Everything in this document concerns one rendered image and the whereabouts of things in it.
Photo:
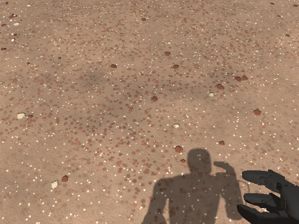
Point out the right robot hand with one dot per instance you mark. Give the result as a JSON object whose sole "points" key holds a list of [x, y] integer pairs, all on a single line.
{"points": [[283, 210]]}

